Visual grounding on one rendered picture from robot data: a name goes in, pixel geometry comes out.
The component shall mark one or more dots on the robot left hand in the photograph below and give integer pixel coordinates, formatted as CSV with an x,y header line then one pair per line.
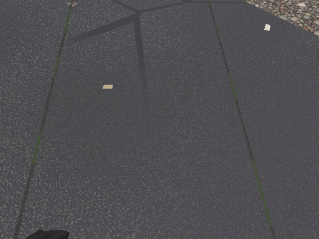
x,y
51,234

